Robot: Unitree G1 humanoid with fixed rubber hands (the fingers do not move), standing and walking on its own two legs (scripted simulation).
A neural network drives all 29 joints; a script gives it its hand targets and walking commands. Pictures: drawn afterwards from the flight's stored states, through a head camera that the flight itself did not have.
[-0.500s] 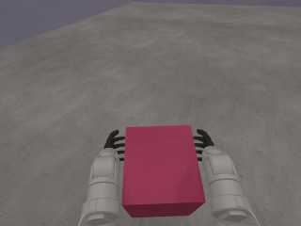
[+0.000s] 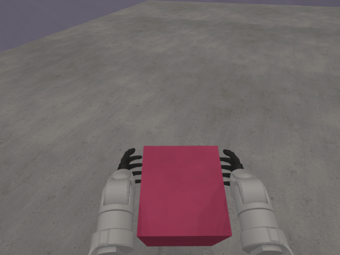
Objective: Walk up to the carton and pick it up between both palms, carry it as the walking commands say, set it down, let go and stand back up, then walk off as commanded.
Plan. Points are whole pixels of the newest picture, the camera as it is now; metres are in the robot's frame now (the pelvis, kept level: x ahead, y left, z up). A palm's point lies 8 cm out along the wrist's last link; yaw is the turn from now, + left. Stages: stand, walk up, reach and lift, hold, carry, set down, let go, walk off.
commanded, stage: hold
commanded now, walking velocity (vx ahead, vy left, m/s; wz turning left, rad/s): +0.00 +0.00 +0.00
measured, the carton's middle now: (180, 199) +0.28 +0.00 -0.05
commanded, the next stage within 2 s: carry in 0.90 s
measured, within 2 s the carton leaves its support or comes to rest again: neither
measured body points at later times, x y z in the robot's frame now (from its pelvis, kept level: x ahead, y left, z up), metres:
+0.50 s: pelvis -0.01 +0.00 +0.00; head -0.07 +0.00 +0.44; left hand +0.30 +0.14 +0.05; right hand +0.30 -0.14 +0.04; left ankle +0.03 +0.12 -0.74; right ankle +0.02 -0.12 -0.74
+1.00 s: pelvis +0.00 +0.00 +0.00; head -0.05 +0.00 +0.44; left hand +0.31 +0.15 +0.06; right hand +0.31 -0.14 +0.05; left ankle +0.03 +0.12 -0.74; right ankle +0.02 -0.12 -0.74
